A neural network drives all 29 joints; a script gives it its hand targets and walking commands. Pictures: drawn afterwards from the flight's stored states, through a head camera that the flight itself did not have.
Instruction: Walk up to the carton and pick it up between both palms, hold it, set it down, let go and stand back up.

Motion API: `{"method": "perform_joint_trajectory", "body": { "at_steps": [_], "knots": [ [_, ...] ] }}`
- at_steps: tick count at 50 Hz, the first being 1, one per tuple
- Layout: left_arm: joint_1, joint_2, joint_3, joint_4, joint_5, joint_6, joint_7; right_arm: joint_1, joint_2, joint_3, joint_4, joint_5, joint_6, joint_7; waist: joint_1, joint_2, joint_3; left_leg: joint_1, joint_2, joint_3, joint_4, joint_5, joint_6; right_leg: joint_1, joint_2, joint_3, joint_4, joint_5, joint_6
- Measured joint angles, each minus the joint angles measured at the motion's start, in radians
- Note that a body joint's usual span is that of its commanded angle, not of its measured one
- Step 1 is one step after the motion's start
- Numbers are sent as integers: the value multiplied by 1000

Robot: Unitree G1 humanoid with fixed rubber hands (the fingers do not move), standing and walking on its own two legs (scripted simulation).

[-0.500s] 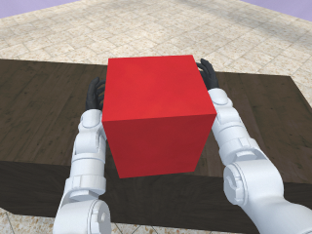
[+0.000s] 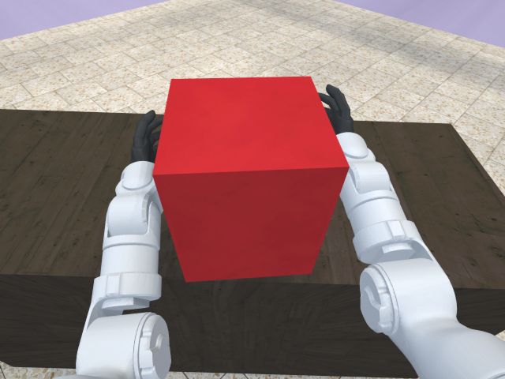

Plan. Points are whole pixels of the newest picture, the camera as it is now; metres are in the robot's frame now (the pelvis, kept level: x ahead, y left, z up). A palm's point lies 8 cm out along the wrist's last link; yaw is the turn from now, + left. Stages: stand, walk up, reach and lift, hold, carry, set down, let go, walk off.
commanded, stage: reach and lift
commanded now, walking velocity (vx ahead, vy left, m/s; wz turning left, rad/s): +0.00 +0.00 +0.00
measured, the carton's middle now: (245, 182) +0.37 +0.03 +0.13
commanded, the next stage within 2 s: hold in 1.40 s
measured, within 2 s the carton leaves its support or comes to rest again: neither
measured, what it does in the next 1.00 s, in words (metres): stands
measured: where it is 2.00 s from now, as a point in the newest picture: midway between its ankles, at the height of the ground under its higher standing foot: outside the picture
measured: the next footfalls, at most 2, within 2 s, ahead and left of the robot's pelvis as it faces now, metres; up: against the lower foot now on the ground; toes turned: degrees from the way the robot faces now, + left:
none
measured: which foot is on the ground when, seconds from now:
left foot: down 0.00-1.00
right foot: down 0.00-1.00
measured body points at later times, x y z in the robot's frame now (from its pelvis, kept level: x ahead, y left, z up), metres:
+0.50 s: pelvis -0.01 +0.00 +0.00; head -0.03 +0.01 +0.45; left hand +0.39 +0.18 +0.20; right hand +0.42 -0.13 +0.22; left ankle +0.01 +0.15 -0.74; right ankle +0.03 -0.12 -0.74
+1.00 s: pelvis +0.00 +0.01 +0.00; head -0.04 +0.01 +0.45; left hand +0.39 +0.17 +0.23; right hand +0.42 -0.13 +0.24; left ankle +0.01 +0.15 -0.74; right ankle +0.03 -0.12 -0.74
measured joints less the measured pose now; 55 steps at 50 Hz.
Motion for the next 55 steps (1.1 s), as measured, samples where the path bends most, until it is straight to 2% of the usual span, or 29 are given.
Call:
{"method": "perform_joint_trajectory", "body": {
  "at_steps": [6,21,31,55],
  "knots": [
    [-1,5,-2,-44,-8,29,0,0,0,4,-54,35,36,-16,-30,0,-1,8,-4,0,0,0,3,9,-4,0,-1,0,3],
    [-37,30,-2,-46,-20,103,-17,0,0,4,-102,52,109,-49,-43,0,-12,23,-8,0,0,3,8,22,-7,0,4,0,6],
    [-83,48,-2,-47,-21,161,-30,0,-3,-4,-133,72,148,-70,-66,0,-18,26,-19,0,0,4,17,28,-19,0,3,0,15],
    [-142,57,-2,-47,-9,222,-34,-57,-16,-42,-144,99,220,-81,-72,0,-23,26,-24,0,0,4,20,29,-24,0,1,0,18]
  ]
}}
